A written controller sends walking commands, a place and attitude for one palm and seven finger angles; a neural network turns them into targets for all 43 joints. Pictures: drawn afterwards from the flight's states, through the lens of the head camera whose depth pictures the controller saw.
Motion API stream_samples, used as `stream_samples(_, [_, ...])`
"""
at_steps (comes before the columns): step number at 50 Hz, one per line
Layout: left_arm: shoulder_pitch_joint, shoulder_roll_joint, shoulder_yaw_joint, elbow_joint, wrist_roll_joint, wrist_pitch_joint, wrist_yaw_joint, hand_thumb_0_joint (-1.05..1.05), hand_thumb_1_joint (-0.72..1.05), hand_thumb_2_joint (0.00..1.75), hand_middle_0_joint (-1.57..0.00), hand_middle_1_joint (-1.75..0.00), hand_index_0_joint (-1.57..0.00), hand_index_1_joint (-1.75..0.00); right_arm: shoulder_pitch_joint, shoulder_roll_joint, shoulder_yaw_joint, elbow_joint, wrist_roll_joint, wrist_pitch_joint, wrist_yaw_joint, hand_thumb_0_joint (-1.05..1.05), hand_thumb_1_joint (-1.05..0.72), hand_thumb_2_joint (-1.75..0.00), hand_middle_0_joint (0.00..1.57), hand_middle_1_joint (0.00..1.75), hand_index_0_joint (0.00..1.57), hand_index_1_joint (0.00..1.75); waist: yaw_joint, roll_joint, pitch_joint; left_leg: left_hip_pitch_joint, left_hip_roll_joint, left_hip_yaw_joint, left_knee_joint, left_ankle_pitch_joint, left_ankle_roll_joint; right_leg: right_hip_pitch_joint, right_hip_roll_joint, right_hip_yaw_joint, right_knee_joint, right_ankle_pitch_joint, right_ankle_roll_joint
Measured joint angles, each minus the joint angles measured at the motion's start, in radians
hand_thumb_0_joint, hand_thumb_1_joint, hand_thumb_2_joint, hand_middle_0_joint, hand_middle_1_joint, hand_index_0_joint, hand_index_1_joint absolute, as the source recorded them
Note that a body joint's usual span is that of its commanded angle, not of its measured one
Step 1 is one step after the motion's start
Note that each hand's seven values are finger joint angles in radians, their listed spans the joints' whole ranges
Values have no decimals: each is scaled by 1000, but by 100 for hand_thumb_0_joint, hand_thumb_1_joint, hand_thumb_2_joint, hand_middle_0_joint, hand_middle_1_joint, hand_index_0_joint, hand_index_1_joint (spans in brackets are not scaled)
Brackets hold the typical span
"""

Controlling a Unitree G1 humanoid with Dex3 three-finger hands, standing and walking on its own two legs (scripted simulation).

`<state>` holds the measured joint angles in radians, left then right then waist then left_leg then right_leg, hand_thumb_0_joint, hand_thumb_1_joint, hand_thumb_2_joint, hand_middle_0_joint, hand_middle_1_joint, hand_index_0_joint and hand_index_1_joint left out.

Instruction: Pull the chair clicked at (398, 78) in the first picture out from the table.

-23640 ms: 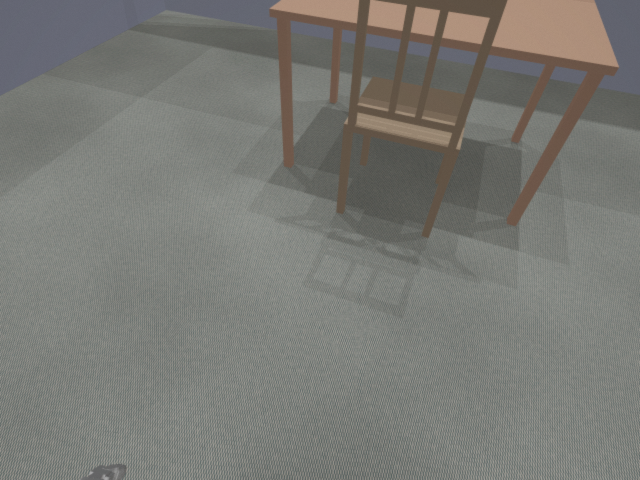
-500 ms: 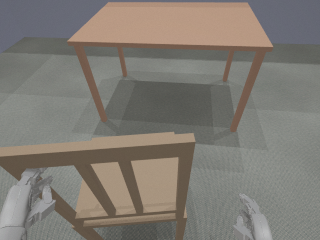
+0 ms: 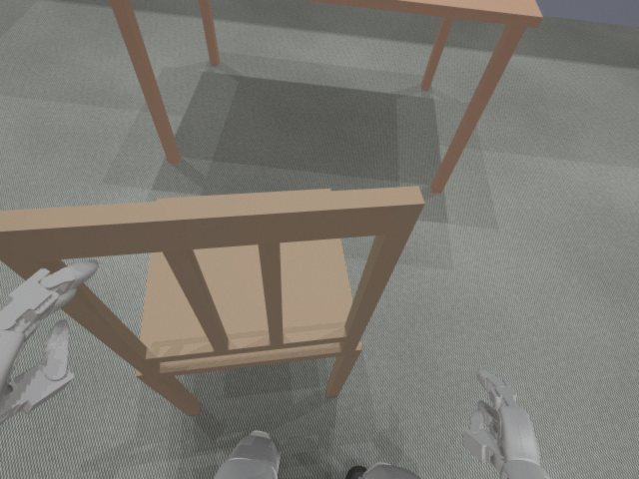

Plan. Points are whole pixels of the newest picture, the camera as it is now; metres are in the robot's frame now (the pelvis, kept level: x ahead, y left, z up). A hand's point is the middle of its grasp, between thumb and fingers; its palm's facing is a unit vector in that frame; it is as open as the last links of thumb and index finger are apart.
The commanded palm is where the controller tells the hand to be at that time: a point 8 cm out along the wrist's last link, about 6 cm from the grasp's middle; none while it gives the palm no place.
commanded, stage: step back with the hand held close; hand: left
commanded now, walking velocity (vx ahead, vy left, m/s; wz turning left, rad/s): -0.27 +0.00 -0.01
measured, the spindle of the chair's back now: (204, 307) +0.32 +0.19 -0.04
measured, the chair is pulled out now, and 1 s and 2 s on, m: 0.68 0.68 0.68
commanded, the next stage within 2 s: stop stepping back and stand still in 0.48 s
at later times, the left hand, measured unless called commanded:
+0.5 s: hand out of the picture +0.14 +0.26 +0.18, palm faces +0.35 -0.79 -0.50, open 7.4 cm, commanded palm +0.08 +0.31 +0.19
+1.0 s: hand out of the picture +0.04 +0.27 +0.18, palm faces +0.40 -0.80 -0.44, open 7.4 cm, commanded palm -0.01 +0.32 +0.19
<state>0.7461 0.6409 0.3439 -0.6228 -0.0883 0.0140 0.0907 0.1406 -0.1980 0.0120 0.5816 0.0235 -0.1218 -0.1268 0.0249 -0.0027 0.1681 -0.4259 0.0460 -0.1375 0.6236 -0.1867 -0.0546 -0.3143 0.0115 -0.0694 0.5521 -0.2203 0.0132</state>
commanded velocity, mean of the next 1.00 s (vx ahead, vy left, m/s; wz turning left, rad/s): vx -0.14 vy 0.02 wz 0.00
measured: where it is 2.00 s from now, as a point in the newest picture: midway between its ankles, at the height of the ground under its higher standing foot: outside the picture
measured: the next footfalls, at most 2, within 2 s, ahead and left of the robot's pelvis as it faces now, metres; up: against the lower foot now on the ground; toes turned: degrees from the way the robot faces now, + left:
right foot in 0.50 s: -0.10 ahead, -0.13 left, +0.00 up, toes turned -4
left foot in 0.80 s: -0.07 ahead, +0.13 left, +0.00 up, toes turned -2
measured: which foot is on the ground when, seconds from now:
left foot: down 0.00-0.62, up 0.64-0.78, down 0.80-1.00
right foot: down 0.00-0.28, up 0.30-0.48, down 0.50-1.00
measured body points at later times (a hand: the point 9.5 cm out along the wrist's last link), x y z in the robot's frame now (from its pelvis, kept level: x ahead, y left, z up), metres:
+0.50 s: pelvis -0.07 +0.02 +0.00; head -0.04 +0.04 +0.45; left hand +0.11 +0.30 +0.21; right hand +0.10 -0.20 -0.07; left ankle +0.04 +0.13 -0.72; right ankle -0.13 -0.12 -0.72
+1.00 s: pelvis -0.15 +0.02 +0.01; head -0.16 +0.03 +0.46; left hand +0.01 +0.31 +0.20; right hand +0.00 -0.23 -0.06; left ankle -0.11 +0.13 -0.72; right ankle -0.14 -0.12 -0.72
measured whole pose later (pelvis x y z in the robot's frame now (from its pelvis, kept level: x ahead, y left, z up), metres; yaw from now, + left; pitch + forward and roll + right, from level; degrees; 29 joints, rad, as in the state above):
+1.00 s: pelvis -0.15 +0.02 +0.01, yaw -1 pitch -2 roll -1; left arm 0.58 0.40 0.40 -0.52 -0.04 -0.20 0.15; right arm 0.24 -0.20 -0.01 0.62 0.02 -0.15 -0.08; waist -0.01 -0.01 0.01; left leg -0.26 0.00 -0.05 0.51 -0.22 0.00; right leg -0.19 -0.03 -0.05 0.45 -0.22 0.03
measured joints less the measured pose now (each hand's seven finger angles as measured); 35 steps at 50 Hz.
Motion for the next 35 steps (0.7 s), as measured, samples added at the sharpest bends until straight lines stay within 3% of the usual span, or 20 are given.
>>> stream_samples(4, [-64,-24,107,-55,16,-129,45,2,88,89,-29,-33,-35,-34,37,0,2,26,-12,-35,-3,1,-90,-90,20,30,20,30,19,20,-23,-37,0,-9,46,-30,12,-23,-4,-20,33,-4,-3])
stream_samples(8, [-181,-114,186,-21,28,-233,90,2,88,89,-25,-32,-29,-33,52,-7,-2,80,-22,-25,18,1,-90,-90,20,30,20,30,21,38,-102,-61,-23,18,133,-165,25,-45,-24,-3,54,-5,-2])
stream_samples(11, [-251,-199,168,89,34,-235,102,1,89,90,-23,-31,-26,-32,56,-27,-17,103,-13,5,33,1,-90,-90,20,30,20,30,-3,73,-173,-4,-32,56,128,-179,43,-59,-37,11,72,-8,16])
stream_samples(12, [-274,-220,156,130,36,-224,100,1,89,90,-23,-31,-25,-32,53,-28,-22,105,-8,15,33,1,-90,-90,20,30,20,30,-11,76,-181,1,-38,61,108,-128,50,-62,-45,14,77,-8,23])
stream_samples(17, [-278,-281,100,232,47,-158,86,1,89,90,-21,-30,-22,-31,45,2,-4,59,-7,24,33,2,-90,-90,20,30,20,30,-31,45,-166,24,-35,100,34,-39,73,-75,-34,59,135,-116,14])
stream_samples(21, [-222,-258,69,108,60,-178,60,2,89,90,-21,-30,-21,-31,56,26,14,18,-32,-19,48,1,-90,-90,20,30,20,30,-42,16,-144,-15,-18,81,-5,14,65,-20,-10,48,148,-133,-2])
stream_samples(25, [-169,-187,125,-6,50,-272,45,2,89,90,-22,-30,-21,-31,39,36,14,30,-51,-63,59,1,-90,-90,20,30,20,30,-20,-6,-138,-89,-4,82,-33,66,46,78,-3,39,36,-160,-15])
stream_samples(27, [-181,-171,153,-6,44,-311,38,2,88,90,-22,-30,-21,-31,3,25,3,54,-57,-70,62,1,-90,-90,20,30,20,30,-3,31,-106,-110,26,74,-54,101,35,89,23,30,-33,-162,2])
stream_samples(30, [-205,-146,158,21,31,-328,16,2,88,90,-22,-30,-21,-31,-24,0,-20,79,-45,-60,67,1,-90,-90,20,30,20,30,0,103,-55,-97,56,42,-94,155,23,103,60,6,-73,-66,-5])
stream_samples(32, [-177,-139,152,39,21,-321,6,2,88,90,-22,-30,-21,-31,-14,-9,-32,84,-22,-32,67,1,-90,-90,20,30,20,30,-4,117,-60,-108,40,30,-29,49,26,100,57,6,-56,-65,-12])
stream_samples(35, [-111,-173,124,91,16,-263,16,1,88,90,-22,-30,-21,-31,25,-15,-45,95,-1,26,61,1,-90,-90,20,30,20,30,-12,80,-128,-102,-36,56,222,-112,32,78,7,47,-9,-90,-11])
